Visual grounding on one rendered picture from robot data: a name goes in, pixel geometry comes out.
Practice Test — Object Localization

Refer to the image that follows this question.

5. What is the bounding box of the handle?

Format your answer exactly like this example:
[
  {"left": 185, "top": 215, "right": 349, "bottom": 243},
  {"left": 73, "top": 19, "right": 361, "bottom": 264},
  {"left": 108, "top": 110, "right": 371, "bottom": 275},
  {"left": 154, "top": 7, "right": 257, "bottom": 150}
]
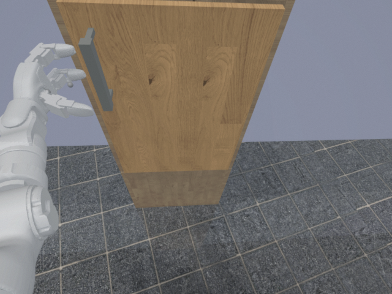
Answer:
[{"left": 78, "top": 28, "right": 113, "bottom": 111}]

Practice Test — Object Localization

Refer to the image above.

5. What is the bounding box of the robot left upper arm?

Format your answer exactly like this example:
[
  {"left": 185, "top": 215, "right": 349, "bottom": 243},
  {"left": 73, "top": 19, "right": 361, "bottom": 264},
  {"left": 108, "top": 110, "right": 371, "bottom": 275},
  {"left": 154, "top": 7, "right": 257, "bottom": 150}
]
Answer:
[{"left": 0, "top": 185, "right": 59, "bottom": 294}]

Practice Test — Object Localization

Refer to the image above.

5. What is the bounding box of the robot left forearm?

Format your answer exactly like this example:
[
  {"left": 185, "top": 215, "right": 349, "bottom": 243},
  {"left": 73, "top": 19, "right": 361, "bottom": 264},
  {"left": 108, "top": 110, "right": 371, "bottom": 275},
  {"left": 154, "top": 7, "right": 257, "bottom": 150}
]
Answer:
[{"left": 0, "top": 99, "right": 48, "bottom": 192}]

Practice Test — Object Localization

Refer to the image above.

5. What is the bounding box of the cupboard door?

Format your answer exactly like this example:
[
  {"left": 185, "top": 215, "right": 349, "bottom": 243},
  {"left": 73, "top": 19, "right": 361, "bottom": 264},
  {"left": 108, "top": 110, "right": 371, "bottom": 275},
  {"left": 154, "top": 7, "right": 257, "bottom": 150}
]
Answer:
[{"left": 56, "top": 0, "right": 285, "bottom": 173}]

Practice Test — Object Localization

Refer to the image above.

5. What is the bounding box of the left robot hand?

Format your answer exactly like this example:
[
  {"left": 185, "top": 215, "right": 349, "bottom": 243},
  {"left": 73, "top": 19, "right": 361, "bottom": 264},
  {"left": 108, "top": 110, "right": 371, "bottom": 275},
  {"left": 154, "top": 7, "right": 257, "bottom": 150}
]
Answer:
[{"left": 13, "top": 43, "right": 94, "bottom": 118}]

